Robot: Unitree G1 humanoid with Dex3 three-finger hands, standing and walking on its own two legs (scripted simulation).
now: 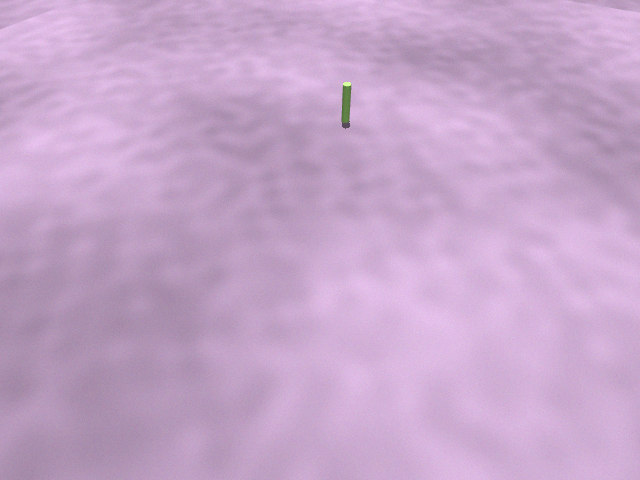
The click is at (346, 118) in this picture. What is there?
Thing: slim round
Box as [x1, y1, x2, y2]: [341, 82, 350, 122]
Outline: 344,82 341,120 343,122 347,122 349,116 350,83
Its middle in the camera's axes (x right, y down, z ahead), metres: +0.14 -0.77 +2.16
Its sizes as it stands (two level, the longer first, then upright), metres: 0.045 0.045 0.219
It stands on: the floor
